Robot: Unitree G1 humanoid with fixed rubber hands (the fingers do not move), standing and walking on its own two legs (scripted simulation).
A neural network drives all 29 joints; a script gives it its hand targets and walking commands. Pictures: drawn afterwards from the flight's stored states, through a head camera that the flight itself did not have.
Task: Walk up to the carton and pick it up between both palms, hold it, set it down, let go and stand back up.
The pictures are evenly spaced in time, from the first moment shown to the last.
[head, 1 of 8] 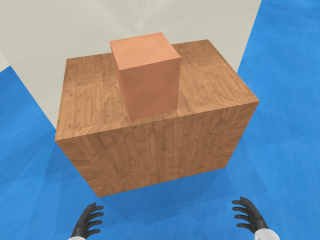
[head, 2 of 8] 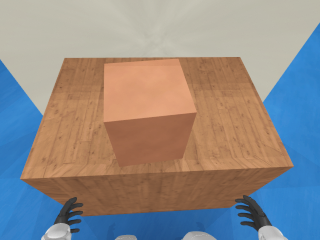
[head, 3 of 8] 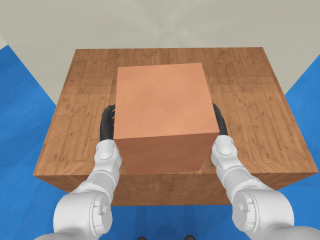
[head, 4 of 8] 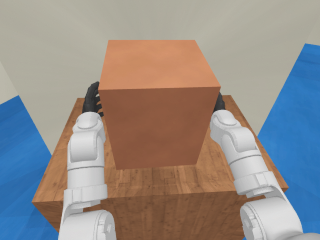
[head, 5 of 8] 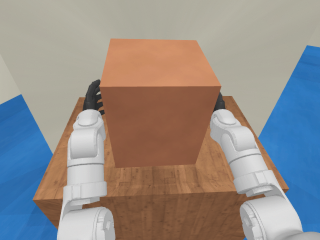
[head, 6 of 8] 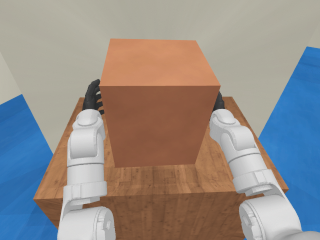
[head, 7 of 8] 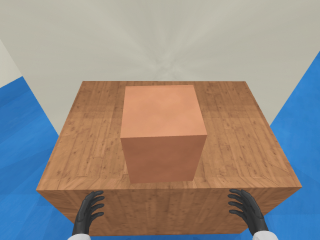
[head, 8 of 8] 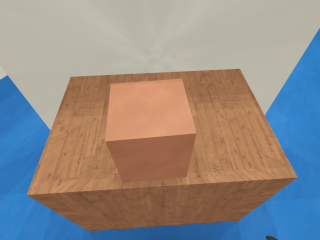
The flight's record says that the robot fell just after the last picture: no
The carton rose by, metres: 0.21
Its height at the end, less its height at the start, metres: +0.00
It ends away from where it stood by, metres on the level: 0.02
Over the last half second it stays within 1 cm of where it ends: yes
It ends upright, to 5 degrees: yes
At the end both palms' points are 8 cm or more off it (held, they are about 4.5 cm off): yes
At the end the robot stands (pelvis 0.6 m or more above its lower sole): yes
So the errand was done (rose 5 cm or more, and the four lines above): yes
